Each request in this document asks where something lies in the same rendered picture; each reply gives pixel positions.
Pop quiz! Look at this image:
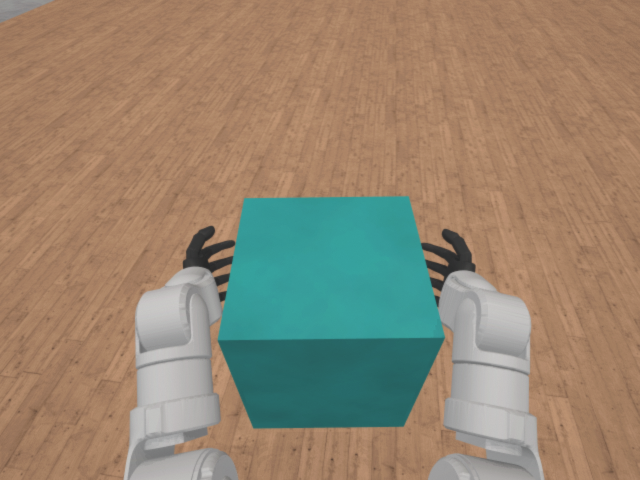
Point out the robot right upper arm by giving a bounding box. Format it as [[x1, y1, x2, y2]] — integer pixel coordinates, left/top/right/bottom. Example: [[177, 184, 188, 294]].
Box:
[[428, 453, 536, 480]]

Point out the right robot forearm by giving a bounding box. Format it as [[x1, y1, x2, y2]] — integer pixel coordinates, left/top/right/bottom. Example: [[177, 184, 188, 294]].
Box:
[[438, 270, 545, 480]]

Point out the carton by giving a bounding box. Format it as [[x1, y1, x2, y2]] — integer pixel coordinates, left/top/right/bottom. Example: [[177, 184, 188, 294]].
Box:
[[218, 196, 445, 429]]

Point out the robot left upper arm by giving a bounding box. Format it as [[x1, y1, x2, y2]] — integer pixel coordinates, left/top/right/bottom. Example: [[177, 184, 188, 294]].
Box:
[[129, 448, 238, 480]]

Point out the robot right hand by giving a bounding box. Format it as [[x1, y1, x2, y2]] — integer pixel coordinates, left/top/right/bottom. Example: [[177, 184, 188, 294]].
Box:
[[421, 229, 476, 307]]

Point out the robot left hand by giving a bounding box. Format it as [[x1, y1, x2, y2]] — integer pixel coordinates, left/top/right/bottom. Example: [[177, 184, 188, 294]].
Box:
[[183, 226, 235, 302]]

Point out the left robot forearm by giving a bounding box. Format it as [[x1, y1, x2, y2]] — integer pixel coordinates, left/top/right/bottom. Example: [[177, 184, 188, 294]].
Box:
[[124, 267, 223, 480]]

